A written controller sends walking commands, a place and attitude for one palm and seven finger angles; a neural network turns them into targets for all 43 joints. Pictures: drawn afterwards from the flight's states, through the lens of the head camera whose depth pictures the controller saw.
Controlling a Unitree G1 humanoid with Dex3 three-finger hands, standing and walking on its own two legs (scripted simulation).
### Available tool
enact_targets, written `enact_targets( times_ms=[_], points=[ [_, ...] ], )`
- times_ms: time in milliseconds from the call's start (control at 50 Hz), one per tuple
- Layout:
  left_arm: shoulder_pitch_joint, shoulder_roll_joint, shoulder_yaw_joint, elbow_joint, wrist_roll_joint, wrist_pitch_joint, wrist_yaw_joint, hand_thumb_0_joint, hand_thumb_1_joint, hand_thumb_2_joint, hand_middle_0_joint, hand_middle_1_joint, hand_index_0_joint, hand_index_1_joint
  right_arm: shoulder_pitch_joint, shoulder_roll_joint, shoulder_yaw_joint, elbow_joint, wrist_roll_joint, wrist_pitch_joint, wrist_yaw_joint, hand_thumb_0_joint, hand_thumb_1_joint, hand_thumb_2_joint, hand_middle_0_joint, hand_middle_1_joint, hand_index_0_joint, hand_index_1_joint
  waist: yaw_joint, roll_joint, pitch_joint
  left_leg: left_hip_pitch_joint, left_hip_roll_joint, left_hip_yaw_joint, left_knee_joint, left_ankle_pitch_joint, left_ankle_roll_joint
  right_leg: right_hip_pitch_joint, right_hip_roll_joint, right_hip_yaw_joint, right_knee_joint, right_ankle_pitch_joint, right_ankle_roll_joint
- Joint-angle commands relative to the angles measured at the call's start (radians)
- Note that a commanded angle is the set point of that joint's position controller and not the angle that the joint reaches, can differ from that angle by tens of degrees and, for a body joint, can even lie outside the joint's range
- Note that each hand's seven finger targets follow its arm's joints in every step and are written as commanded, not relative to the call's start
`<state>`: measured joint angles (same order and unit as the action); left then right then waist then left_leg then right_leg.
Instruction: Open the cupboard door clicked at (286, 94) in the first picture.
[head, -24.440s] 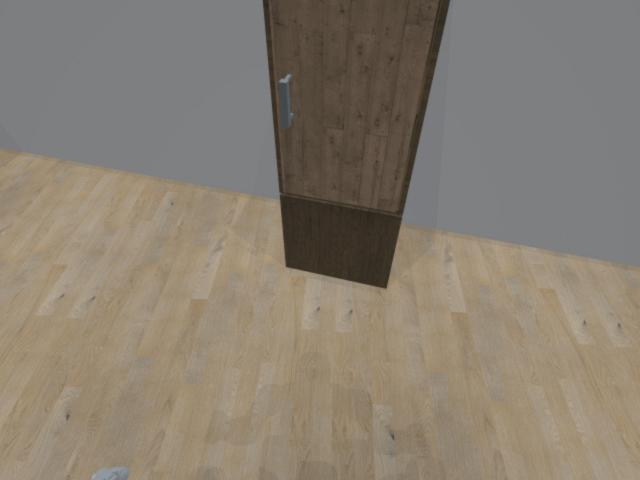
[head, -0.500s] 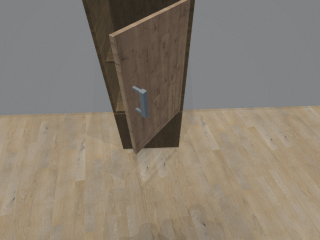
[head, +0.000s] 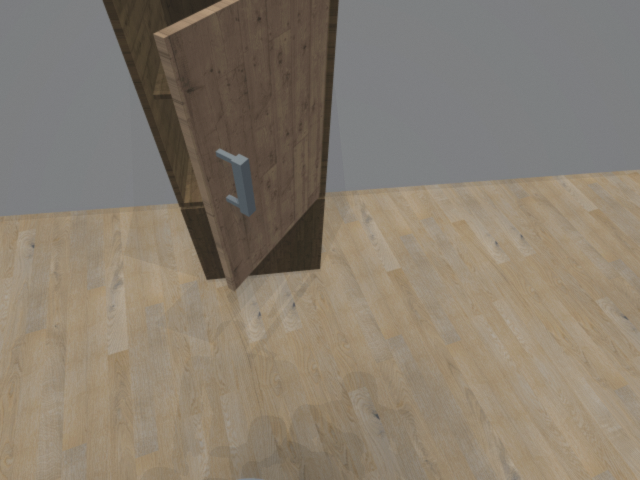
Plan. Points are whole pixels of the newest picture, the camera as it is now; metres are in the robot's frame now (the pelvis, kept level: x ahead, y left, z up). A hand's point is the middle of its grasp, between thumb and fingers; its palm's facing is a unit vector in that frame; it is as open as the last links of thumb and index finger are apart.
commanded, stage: walk to a spot facing it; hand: left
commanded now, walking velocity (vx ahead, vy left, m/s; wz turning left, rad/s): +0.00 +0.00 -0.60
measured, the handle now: (235, 182) +0.56 +0.19 -0.01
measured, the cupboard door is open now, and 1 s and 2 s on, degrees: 50 50 50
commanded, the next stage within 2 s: none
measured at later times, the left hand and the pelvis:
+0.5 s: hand (200, 474) +0.14 +0.18 -0.16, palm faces -0.26 -0.91 -0.32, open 7.4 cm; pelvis -0.01 -0.01 -0.01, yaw -18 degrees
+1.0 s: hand (244, 410) +0.23 +0.13 -0.17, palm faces -0.54 -0.82 -0.20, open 7.4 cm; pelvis +0.04 +0.01 +0.01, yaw -36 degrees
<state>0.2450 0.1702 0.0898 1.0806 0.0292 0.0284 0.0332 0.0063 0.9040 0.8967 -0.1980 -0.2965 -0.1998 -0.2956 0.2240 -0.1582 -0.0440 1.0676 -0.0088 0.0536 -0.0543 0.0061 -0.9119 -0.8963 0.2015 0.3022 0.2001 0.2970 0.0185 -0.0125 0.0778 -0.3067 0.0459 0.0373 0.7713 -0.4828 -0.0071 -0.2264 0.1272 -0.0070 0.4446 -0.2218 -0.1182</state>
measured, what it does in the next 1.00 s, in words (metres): steps on the spot, turning right: left foot, then right foot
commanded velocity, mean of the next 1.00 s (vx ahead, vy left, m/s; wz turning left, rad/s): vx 0.01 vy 0.00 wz -0.60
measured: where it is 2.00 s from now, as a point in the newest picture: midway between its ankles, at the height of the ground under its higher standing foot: (421, 477)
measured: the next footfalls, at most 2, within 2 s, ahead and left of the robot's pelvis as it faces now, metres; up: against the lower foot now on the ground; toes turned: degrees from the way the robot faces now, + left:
left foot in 0.10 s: +0.04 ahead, +0.15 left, +0.00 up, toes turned -1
right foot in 0.40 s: +0.00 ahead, -0.13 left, +0.00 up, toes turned -17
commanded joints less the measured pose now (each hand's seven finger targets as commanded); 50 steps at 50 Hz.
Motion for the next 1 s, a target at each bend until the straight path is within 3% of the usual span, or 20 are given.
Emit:
enact_targets(
  times_ms=[0, 40, 80, 100, 120, 180, 300, 340, 360, 380, 420, 480, 640, 700, 720, 740, 760, 780, 840, 980],
  points=[
    [0.001, 0.189, 0.036, -0.081, -0.004, -0.008, -0.003, 0.0, 0.9, 0.9, -0.2, -0.3, -0.2, -0.3, 0.069, -0.073, -0.02, -0.072, 0.004, -0.032, -0.006, 0.0, -0.9, -0.9, 0.2, 0.3, 0.2, 0.3, -0.03, 0.013, -0.081, 0.011, 0.007, -0.023, -0.128, 0.074, -0.011, 0.04, -0.327, 0.379, -0.092, 0.33, -0.094],
    [-0.046, 0.174, 0.031, -0.101, -0.008, -0.003, -0.012, 0.0, 0.9, 0.9, -0.2, -0.3, -0.2, -0.3, 0.134, -0.079, -0.023, -0.063, 0.003, -0.04, -0.01, 0.0, -0.9, -0.9, 0.2, 0.3, 0.2, 0.3, -0.066, 0.017, -0.082, 0.185, 0.021, -0.022, -0.317, 0.203, -0.009, -0.103, -0.263, 0.336, -0.039, 0.206, -0.025],
    [-0.061, 0.103, 0.015, -0.15, -0.021, 0.004, -0.034, 0.0, 0.9, 0.9, -0.2, -0.3, -0.2, -0.3, 0.149, -0.223, -0.043, -0.085, -0.021, -0.054, -0.018, 0.0, -0.9, -0.9, 0.2, 0.3, 0.2, 0.3, -0.069, 0.352, -0.05, 0.277, 0.352, -0.389, -0.548, 0.217, 0.121, -0.35, -0.046, 0.096, 0.265, -0.195, 0.087],
    [-0.108, 0.136, 0.02, -0.169, -0.008, 0.008, -0.04, 0.0, 0.9, 0.9, -0.2, -0.3, -0.2, -0.3, 0.135, -0.248, -0.048, -0.102, -0.026, -0.052, -0.022, 0.0, -0.9, -0.9, 0.2, 0.3, 0.2, 0.3, -0.071, 0.271, -0.011, 0.188, 0.453, -0.418, -0.564, 0.333, 0.2, -0.348, -0.067, 0.06, 0.492, -0.35, 0.11],
    [-0.091, 0.149, 0.03, -0.175, -0.003, 0.011, -0.049, 0.0, 0.9, 0.9, -0.2, -0.3, -0.2, -0.3, 0.082, -0.24, -0.039, -0.133, -0.029, -0.054, -0.021, 0.0, -0.9, -0.9, 0.2, 0.3, 0.2, 0.3, -0.038, 0.143, -0.02, 0.115, 0.432, -0.358, -0.551, 0.357, 0.217, -0.298, -0.102, 0.086, 0.626, -0.318, 0.12],
    [-0.074, 0.129, 0.032, -0.17, -0.006, 0.024, -0.065, 0.0, 0.9, 0.9, -0.2, -0.3, -0.2, -0.3, -0.04, -0.222, -0.029, -0.184, -0.032, -0.058, -0.014, 0.0, -0.9, -0.9, 0.2, 0.3, 0.2, 0.3, 0.019, 0.126, 0.012, 0.068, 0.322, -0.158, -0.508, 0.402, 0.16, -0.301, -0.146, 0.061, 0.666, -0.239, 0.145],
    [-0.106, 0.116, 0.003, -0.21, -0.01, 0.007, -0.071, 0.0, 0.9, 0.9, -0.2, -0.3, -0.2, -0.3, 0.032, -0.269, -0.05, -0.178, -0.03, -0.048, 0.008, 0.0, -0.9, -0.9, 0.2, 0.3, 0.2, 0.3, -0.032, 0.193, -0.083, 0.176, 0.277, 0.016, -0.339, 0.615, 0.103, -0.134, -0.125, -0.079, 0.272, -0.198, 0.144],
    [-0.031, 0.15, 0.01, -0.197, -0.008, -0.003, -0.067, 0.0, 0.9, 0.9, -0.2, -0.3, -0.2, -0.3, 0.014, -0.275, -0.059, -0.191, -0.02, -0.043, 0.016, 0.0, -0.9, -0.9, 0.2, 0.3, 0.2, 0.3, 0.008, 0.142, -0.121, 0.13, 0.238, 0.074, -0.206, 0.564, 0.045, 0.022, -0.112, -0.093, 0.064, 0.012, 0.13],
    [0.039, 0.224, 0.025, -0.179, -0.001, -0.014, -0.058, 0.0, 0.9, 0.9, -0.2, -0.3, -0.2, -0.3, -0.001, -0.236, -0.058, -0.209, -0.008, -0.04, 0.021, 0.0, -0.9, -0.9, 0.2, 0.3, 0.2, 0.3, 0.044, -0.021, -0.16, 0.004, 0.171, 0.128, -0.022, 0.393, -0.009, 0.179, -0.224, 0.058, -0.044, 0.234, 0.09],
    [0.094, 0.351, 0.054, -0.166, 0.006, -0.023, -0.038, 0.0, 0.9, 0.9, -0.2, -0.3, -0.2, -0.3, -0.055, -0.149, -0.035, -0.266, -0.001, -0.04, 0.028, 0.0, -0.9, -0.9, 0.2, 0.3, 0.2, 0.3, 0.078, -0.354, -0.166, -0.273, 0.014, 0.154, 0.243, -0.141, -0.06, 0.3, -0.482, 0.448, -0.078, 0.604, -0.032],
    [0.093, 0.325, 0.045, -0.167, -0.008, -0.017, -0.02, 0.0, 0.9, 0.9, -0.2, -0.3, -0.2, -0.3, -0.106, -0.17, -0.034, -0.272, 0.004, -0.029, 0.022, 0.0, -0.9, -0.9, 0.2, 0.3, 0.2, 0.3, 0.073, -0.217, -0.121, -0.331, 0.054, -0.042, 0.405, -0.119, -0.044, 0.238, -0.475, 0.397, -0.055, 0.553, -0.117],
    [-0.02, 0.258, 0.032, -0.209, -0.006, -0.012, -0.008, 0.0, 0.9, 0.9, -0.2, -0.3, -0.2, -0.3, -0.117, -0.167, -0.035, -0.251, 0.001, -0.024, 0.024, 0.0, -0.9, -0.9, 0.2, 0.3, 0.2, 0.3, 0.021, -0.205, -0.13, -0.281, 0.052, -0.043, 0.381, 0.0, -0.064, 0.179, -0.361, 0.316, -0.015, 0.559, -0.077],
    [-0.036, 0.266, 0.036, -0.223, 0.005, -0.009, -0.013, 0.0, 0.9, 0.9, -0.2, -0.3, -0.2, -0.3, -0.107, -0.136, -0.033, -0.255, 0.01, -0.031, 0.024, 0.0, -0.9, -0.9, 0.2, 0.3, 0.2, 0.3, -0.004, -0.12, -0.121, -0.098, -0.013, -0.03, 0.054, 0.045, -0.055, 0.049, -0.329, 0.397, -0.035, 0.395, -0.076],
    [-0.098, 0.241, 0.032, -0.239, -0.008, 0.0, -0.021, 0.0, 0.9, 0.9, -0.2, -0.3, -0.2, -0.3, 0.013, -0.157, -0.034, -0.219, 0.011, -0.046, 0.013, 0.0, -0.9, -0.9, 0.2, 0.3, 0.2, 0.3, -0.072, -0.099, -0.124, 0.151, -0.024, -0.029, -0.237, 0.228, -0.044, -0.115, -0.264, 0.378, 0.03, 0.286, -0.003],
    [-0.099, 0.194, 0.022, -0.252, -0.017, 0.004, -0.025, 0.0, 0.9, 0.9, -0.2, -0.3, -0.2, -0.3, 0.063, -0.211, -0.041, -0.207, 0.004, -0.057, 0.007, 0.0, -0.9, -0.9, 0.2, 0.3, 0.2, 0.3, -0.091, 0.059, -0.137, 0.27, 0.088, -0.136, -0.388, 0.232, -0.01, -0.227, -0.169, 0.297, 0.127, 0.11, 0.052],
    [-0.059, 0.132, 0.009, -0.264, -0.025, 0.006, -0.037, 0.0, 0.9, 0.9, -0.2, -0.3, -0.2, -0.3, 0.074, -0.312, -0.06, -0.22, -0.012, -0.065, 0.007, 0.0, -0.9, -0.9, 0.2, 0.3, 0.2, 0.3, -0.075, 0.379, -0.154, 0.326, 0.373, -0.446, -0.507, 0.295, 0.089, -0.367, -0.036, 0.125, 0.372, -0.33, 0.125],
    [-0.101, 0.169, 0.013, -0.272, -0.013, 0.01, -0.041, 0.0, 0.9, 0.9, -0.2, -0.3, -0.2, -0.3, 0.083, -0.339, -0.058, -0.225, -0.019, -0.058, -0.001, 0.0, -0.9, -0.9, 0.2, 0.3, 0.2, 0.3, -0.088, 0.313, -0.117, 0.216, 0.469, -0.501, -0.518, 0.367, 0.178, -0.36, -0.071, 0.096, 0.576, -0.427, 0.145],
    [-0.1, 0.178, 0.02, -0.282, -0.009, 0.007, -0.052, 0.0, 0.9, 0.9, -0.2, -0.3, -0.2, -0.3, 0.027, -0.316, -0.047, -0.259, -0.027, -0.056, -0.004, 0.0, -0.9, -0.9, 0.2, 0.3, 0.2, 0.3, -0.052, 0.184, -0.072, 0.102, 0.447, -0.428, -0.515, 0.353, 0.208, -0.33, -0.119, 0.096, 0.669, -0.379, 0.153],
    [-0.055, 0.157, 0.027, -0.228, 0.002, 0.015, -0.069, 0.0, 0.9, 0.9, -0.2, -0.3, -0.2, -0.3, -0.045, -0.228, -0.018, -0.279, -0.023, -0.066, -0.004, 0.0, -0.9, -0.9, 0.2, 0.3, 0.2, 0.3, 0.003, 0.202, -0.068, 0.129, 0.27, -0.14, -0.443, 0.6, 0.11, -0.354, -0.142, 0.047, 0.793, -0.211, 0.176],
    [-0.153, 0.116, -0.003, -0.258, -0.007, 0.017, -0.078, 0.0, 0.9, 0.9, -0.2, -0.3, -0.2, -0.3, 0.106, -0.229, -0.029, -0.215, -0.02, -0.065, 0.003, 0.0, -0.9, -0.9, 0.2, 0.3, 0.2, 0.3, -0.054, 0.196, -0.129, 0.311, 0.261, 0.014, -0.377, 0.81, 0.113, -0.335, -0.162, -0.043, 0.54, -0.193, 0.185]
  ],
)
